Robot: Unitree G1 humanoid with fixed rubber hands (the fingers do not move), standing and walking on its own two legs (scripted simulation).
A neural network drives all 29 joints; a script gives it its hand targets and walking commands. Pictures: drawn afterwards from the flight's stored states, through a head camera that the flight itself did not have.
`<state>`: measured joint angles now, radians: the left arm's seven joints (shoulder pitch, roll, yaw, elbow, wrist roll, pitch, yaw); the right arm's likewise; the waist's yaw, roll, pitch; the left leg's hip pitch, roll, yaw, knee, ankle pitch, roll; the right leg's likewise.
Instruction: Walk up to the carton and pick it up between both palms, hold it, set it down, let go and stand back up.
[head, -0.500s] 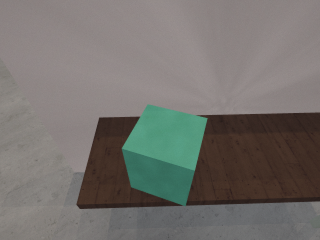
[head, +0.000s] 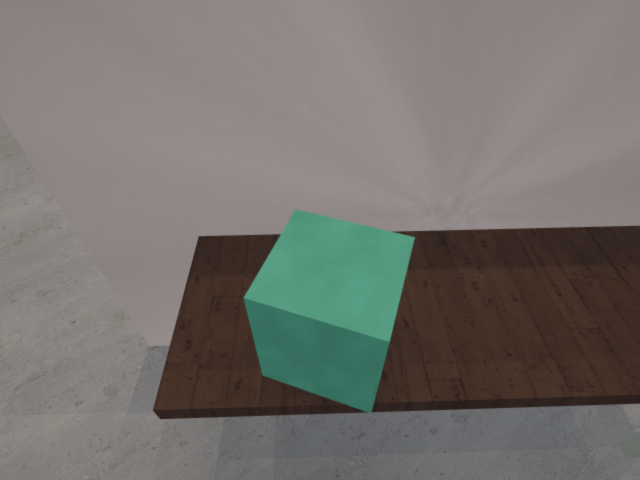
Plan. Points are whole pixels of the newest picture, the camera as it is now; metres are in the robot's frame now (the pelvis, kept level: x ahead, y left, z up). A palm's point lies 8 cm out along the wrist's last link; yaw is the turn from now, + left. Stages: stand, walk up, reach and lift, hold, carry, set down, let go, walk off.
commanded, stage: stand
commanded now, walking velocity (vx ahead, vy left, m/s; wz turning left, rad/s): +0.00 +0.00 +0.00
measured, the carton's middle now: (333, 311) +0.42 -0.01 -0.10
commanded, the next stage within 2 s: walk up in 0.02 s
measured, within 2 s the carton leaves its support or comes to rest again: neither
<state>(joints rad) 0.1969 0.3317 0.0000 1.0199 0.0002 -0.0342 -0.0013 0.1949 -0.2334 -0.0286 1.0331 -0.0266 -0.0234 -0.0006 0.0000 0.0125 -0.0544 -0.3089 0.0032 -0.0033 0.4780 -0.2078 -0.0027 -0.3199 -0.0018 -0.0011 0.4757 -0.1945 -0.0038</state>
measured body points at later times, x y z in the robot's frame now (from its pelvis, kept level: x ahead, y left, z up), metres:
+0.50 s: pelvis -0.02 -0.06 -0.01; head +0.01 -0.08 +0.44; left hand +0.03 +0.27 -0.11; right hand +0.04 -0.32 -0.17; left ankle +0.03 +0.12 -0.74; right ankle -0.01 -0.14 -0.74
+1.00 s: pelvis -0.05 -0.10 -0.01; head -0.02 -0.12 +0.44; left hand -0.02 +0.20 -0.13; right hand +0.05 -0.37 -0.16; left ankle -0.05 +0.05 -0.74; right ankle -0.01 -0.14 -0.74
